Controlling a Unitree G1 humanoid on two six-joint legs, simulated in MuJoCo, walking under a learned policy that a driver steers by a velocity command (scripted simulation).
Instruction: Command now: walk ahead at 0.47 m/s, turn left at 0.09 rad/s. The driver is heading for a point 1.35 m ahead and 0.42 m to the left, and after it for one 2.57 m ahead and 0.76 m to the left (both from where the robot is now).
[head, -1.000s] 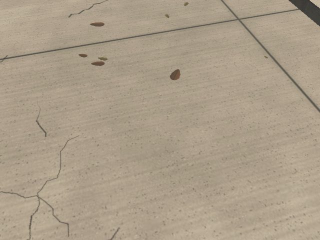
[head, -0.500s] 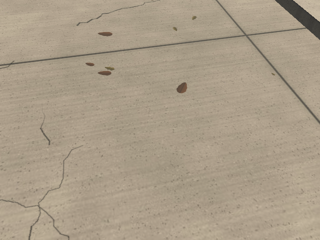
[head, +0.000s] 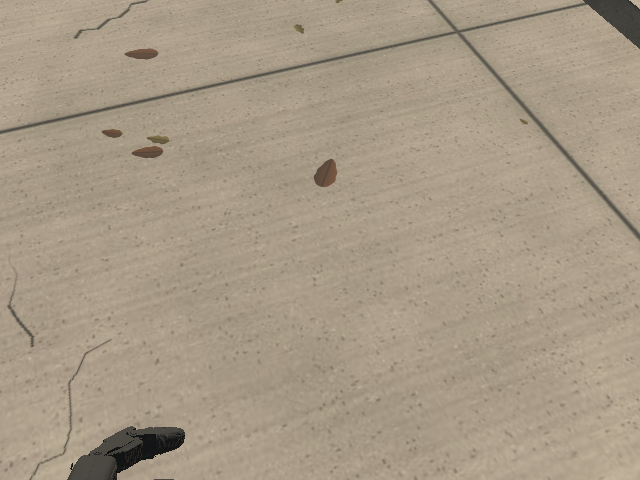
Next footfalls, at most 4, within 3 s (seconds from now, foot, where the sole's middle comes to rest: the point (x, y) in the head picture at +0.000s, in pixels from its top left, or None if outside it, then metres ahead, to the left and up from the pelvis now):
0.02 right None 0.20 -0.11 -0.75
0.58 left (233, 476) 0.47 0.16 -0.75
1.08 right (262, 320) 0.82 0.10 -0.75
1.62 left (114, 284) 0.95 0.45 -0.75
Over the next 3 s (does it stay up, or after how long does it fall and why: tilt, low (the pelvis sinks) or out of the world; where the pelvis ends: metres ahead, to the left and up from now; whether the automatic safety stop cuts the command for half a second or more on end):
stays up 1.33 0.46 0.02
